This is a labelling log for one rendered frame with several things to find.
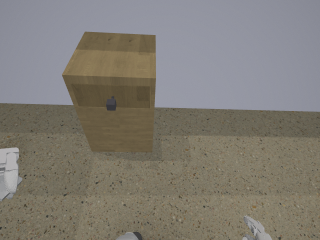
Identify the left robot shin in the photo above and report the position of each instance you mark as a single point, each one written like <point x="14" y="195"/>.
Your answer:
<point x="130" y="233"/>

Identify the robot left hand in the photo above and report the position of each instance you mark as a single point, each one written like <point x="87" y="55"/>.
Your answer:
<point x="9" y="172"/>

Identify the cabinet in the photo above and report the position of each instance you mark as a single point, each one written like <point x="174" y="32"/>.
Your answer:
<point x="104" y="58"/>

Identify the drawer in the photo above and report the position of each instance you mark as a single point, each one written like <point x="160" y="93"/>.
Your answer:
<point x="126" y="96"/>

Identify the handle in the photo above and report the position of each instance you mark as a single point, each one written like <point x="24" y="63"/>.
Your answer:
<point x="111" y="104"/>

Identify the robot right hand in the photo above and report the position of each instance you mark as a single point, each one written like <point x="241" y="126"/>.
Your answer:
<point x="256" y="228"/>

